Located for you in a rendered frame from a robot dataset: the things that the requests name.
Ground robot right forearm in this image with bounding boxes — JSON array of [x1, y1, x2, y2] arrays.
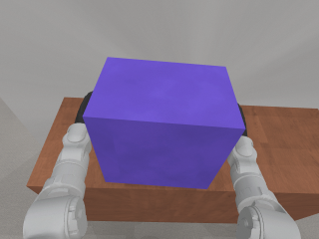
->
[[227, 135, 301, 239]]

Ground robot left forearm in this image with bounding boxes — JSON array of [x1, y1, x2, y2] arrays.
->
[[23, 122, 92, 239]]

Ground robot right hand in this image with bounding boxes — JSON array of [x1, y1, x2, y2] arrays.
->
[[238, 104, 248, 136]]

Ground carton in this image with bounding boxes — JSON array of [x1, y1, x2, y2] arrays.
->
[[83, 57, 246, 189]]

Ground robot left upper arm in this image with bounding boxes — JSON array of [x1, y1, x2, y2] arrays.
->
[[24, 194, 88, 239]]

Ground robot left hand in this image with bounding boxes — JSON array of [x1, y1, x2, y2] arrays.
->
[[74, 91, 93, 123]]

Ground pedestal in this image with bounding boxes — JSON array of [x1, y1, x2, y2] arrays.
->
[[26, 97, 319, 224]]

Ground robot right upper arm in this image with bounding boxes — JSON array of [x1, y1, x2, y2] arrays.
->
[[235, 205, 300, 239]]

